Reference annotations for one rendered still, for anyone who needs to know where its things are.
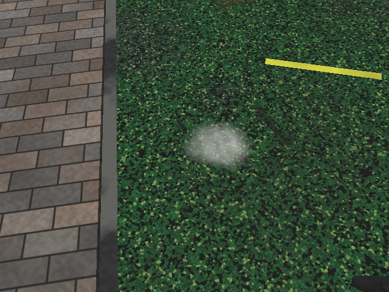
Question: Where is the robot right hand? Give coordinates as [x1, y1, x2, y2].
[352, 275, 389, 292]

